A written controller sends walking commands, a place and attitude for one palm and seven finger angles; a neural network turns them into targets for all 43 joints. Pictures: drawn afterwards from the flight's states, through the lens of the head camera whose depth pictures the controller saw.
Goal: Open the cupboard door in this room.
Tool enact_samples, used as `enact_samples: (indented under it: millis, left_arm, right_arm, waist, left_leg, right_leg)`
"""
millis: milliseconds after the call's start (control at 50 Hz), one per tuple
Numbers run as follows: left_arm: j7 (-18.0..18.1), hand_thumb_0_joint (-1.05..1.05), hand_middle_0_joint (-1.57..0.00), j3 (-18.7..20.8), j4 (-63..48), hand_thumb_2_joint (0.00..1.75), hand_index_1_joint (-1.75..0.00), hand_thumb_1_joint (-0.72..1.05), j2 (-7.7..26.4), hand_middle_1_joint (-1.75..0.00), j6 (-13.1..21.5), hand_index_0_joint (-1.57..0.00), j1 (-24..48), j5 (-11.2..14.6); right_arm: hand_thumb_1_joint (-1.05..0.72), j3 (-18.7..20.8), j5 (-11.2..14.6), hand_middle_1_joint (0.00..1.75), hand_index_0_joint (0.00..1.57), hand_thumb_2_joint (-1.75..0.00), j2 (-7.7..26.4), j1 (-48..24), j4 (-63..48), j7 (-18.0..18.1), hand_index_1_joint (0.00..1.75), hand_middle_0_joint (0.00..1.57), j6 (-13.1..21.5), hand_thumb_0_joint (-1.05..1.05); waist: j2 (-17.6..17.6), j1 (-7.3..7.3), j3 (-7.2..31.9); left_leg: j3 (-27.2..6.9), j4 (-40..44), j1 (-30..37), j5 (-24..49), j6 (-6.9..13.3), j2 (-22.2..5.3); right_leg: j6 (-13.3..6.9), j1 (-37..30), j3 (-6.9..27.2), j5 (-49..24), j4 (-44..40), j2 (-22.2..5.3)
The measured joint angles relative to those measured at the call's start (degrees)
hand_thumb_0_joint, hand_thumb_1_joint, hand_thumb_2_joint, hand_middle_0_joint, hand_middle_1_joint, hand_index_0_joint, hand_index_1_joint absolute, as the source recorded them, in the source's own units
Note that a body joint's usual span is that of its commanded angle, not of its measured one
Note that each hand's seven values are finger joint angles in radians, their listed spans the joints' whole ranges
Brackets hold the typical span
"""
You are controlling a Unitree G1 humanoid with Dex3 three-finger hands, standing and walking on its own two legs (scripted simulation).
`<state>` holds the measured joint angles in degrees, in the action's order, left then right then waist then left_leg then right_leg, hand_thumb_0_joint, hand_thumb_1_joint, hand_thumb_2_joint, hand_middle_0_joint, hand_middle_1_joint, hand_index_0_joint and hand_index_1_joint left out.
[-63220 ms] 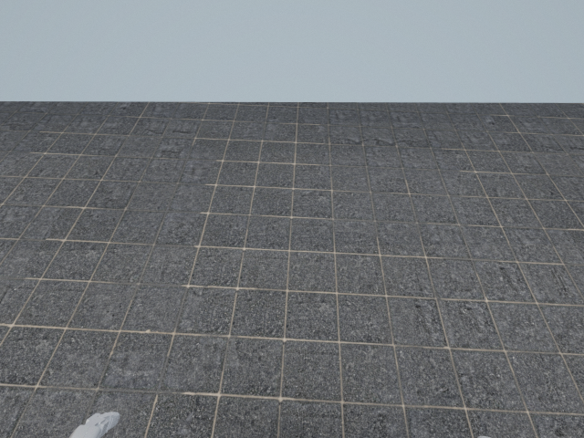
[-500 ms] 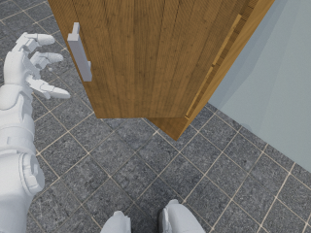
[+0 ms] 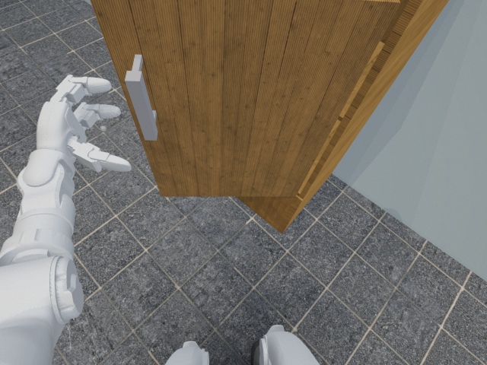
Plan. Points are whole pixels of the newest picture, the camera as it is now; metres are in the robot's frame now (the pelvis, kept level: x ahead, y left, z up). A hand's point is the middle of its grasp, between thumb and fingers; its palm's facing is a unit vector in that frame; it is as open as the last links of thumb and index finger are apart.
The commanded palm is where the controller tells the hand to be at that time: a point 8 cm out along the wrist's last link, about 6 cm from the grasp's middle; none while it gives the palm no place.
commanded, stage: move the hooked fingers beside the handle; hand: left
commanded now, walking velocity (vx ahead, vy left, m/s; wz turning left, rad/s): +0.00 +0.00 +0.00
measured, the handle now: (145, 100) +0.53 +0.14 +0.07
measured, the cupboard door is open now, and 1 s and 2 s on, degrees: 43 43 42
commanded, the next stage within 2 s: slide the fingers in behind the handle in 0.42 s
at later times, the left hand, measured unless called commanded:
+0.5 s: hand (103, 128) +0.48 +0.20 +0.07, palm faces -0.03 -1.00 -0.01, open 14.0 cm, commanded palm +0.45 +0.25 +0.06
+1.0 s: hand (120, 127) +0.48 +0.18 +0.07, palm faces -0.04 -1.00 +0.01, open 14.0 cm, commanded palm +0.46 +0.22 +0.06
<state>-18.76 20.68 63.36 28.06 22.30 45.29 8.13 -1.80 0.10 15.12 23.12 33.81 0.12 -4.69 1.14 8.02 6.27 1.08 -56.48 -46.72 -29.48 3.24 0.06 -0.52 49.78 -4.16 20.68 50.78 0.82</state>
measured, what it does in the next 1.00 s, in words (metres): stands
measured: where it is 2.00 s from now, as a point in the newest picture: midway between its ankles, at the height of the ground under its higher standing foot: outside the picture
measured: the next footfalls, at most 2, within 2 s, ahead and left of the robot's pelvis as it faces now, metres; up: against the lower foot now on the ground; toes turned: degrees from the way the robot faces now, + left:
none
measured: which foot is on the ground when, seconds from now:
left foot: down 0.00-1.00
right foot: down 0.00-1.00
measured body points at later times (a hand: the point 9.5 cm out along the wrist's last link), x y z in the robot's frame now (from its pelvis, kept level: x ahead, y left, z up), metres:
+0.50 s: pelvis -0.01 -0.01 +0.00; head +0.11 +0.01 +0.43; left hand +0.47 +0.26 +0.07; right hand -0.01 -0.28 -0.11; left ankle -0.03 +0.08 -0.68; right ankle +0.03 -0.12 -0.68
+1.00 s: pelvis -0.01 +0.00 -0.01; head +0.11 +0.02 +0.43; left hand +0.48 +0.23 +0.07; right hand +0.01 -0.27 -0.11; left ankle -0.03 +0.08 -0.68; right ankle +0.03 -0.12 -0.68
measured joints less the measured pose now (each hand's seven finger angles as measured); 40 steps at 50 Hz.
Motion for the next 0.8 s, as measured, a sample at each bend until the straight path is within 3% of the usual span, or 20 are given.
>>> enact_samples:
  millis: [100, 240, 360, 480, 640, 800]
  left_arm:
    - [0.30, -0.01, -0.30, 0.39, 1.45, 0.30, -1.20, -0.50, -1.15, -1.20, 1.28, -0.30, 2.22, 0.03]
    - [1.04, -0.01, -0.31, 2.52, 3.31, 0.30, -1.20, -0.50, 1.50, -1.20, 0.91, -0.30, 4.01, -2.05]
    - [-0.52, -0.01, -0.30, 3.89, 1.80, 0.30, -1.20, -0.50, 2.88, -1.20, 1.33, -0.30, 2.61, -0.46]
    - [-2.27, -0.01, -0.30, 2.54, 3.37, 0.30, -1.20, -0.50, 3.69, -1.20, -0.19, -0.30, 2.38, 0.40]
    - [-1.97, -0.01, -0.30, 2.50, 2.33, 0.30, -1.20, -0.50, 2.31, -1.20, 1.47, -0.30, 2.42, 0.64]
    - [-0.53, -0.01, -0.30, 2.33, 1.74, 0.30, -1.20, -0.50, 1.52, -1.20, 0.68, -0.30, 2.78, -0.17]
  right_arm:
    - [-0.91, -0.02, -0.10, 0.30, 0.20, -0.90, 0.45, -1.96, 0.46, 0.20, 0.30, 0.21, 0.42, 0.00]
    - [-0.91, -0.50, -0.13, 0.30, 0.20, -0.90, 0.75, -2.32, -0.89, 0.58, 0.30, 0.21, 0.60, 0.00]
    - [-0.91, -0.62, 0.10, 0.30, 0.20, -0.90, 0.72, -0.50, -0.36, 0.66, 0.30, 0.21, 0.17, 0.00]
    - [-0.91, -0.84, 0.49, 0.30, 0.20, -0.90, 0.83, 0.89, 0.28, 0.96, 0.30, 0.21, -0.14, 0.00]
    - [-0.91, -0.29, 0.22, 0.30, 0.20, -0.90, 1.22, 0.25, 0.66, 1.05, 0.30, 0.21, 0.79, 0.00]
    - [-0.91, -0.20, 0.03, 0.30, 0.20, -0.90, 1.07, -0.70, -0.24, 0.79, 0.30, 0.21, 1.15, 0.00]
  waist:
    - [-0.33, 0.11, -0.23]
    - [-0.46, 1.49, -0.88]
    - [-0.29, 1.17, -0.91]
    - [-0.32, 0.98, -0.70]
    - [-0.65, 1.24, -0.67]
    - [-0.59, 1.64, -0.58]
  left_leg:
    - [0.00, -1.01, -1.05, -0.04, -0.05, 0.16]
    - [0.34, -2.13, -2.76, -0.05, -0.27, -0.10]
    - [0.59, -1.53, -2.33, 0.16, -0.53, -0.54]
    - [0.16, -0.74, -1.55, 0.54, -0.68, -0.55]
    - [-0.03, -1.45, -2.45, 0.48, -0.69, -0.54]
    - [0.32, -1.96, -3.12, 0.23, -0.41, -0.49]
  right_leg:
    - [-0.11, 1.16, -0.03, 0.20, 1.28, -0.21]
    - [-0.45, 3.20, 0.25, 0.17, 2.66, 0.00]
    - [-0.70, 2.96, 0.49, -0.19, 2.09, 0.48]
    - [-0.90, 1.98, 0.11, -0.46, 1.20, 0.51]
    - [-0.92, 2.71, -0.09, -0.48, 1.65, 0.47]
    - [-0.63, 3.46, 0.26, -0.40, 2.09, 0.44]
